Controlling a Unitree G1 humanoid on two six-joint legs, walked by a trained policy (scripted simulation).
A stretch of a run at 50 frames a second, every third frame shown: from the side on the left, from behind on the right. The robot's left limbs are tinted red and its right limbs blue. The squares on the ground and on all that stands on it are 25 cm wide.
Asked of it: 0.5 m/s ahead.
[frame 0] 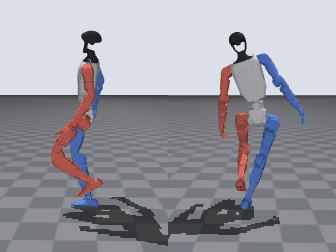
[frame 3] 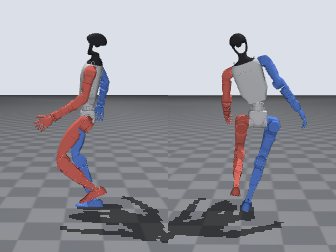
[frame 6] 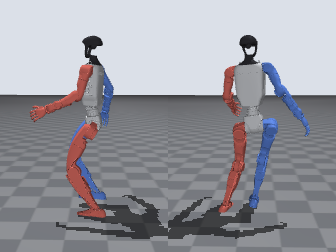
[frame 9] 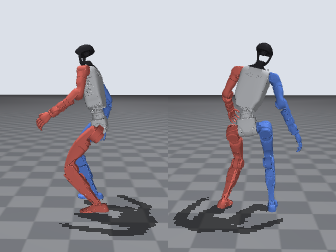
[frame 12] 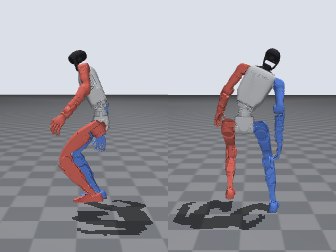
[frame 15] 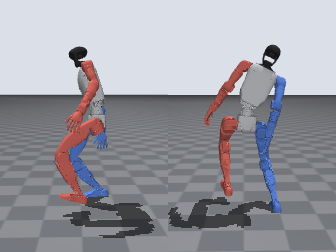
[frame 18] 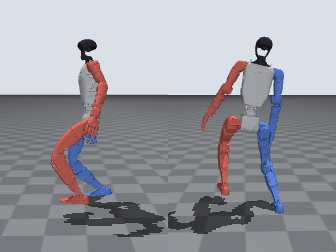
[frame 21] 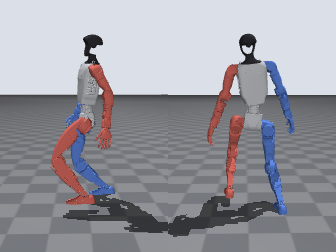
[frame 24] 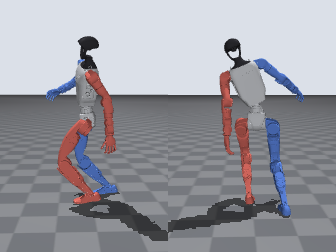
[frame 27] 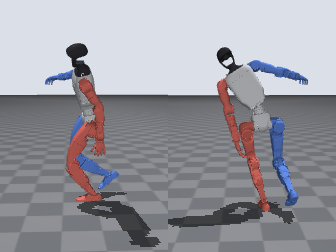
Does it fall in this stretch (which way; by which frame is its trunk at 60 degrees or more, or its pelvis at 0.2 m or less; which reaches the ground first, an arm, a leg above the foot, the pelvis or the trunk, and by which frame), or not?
no
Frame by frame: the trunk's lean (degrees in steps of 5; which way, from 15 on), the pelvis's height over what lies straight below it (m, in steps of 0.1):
0: 20 to its left, 0.8
3: 20 to its left, 0.7
6: 5, 0.7
9: 20 forward and to its right, 0.7
12: 35 forward and to its right, 0.7
15: 30 forward and to its right, 0.7
18: 10, 0.7
21: 10, 0.7
24: 25 to its left, 0.7
27: 35 to its left, 0.7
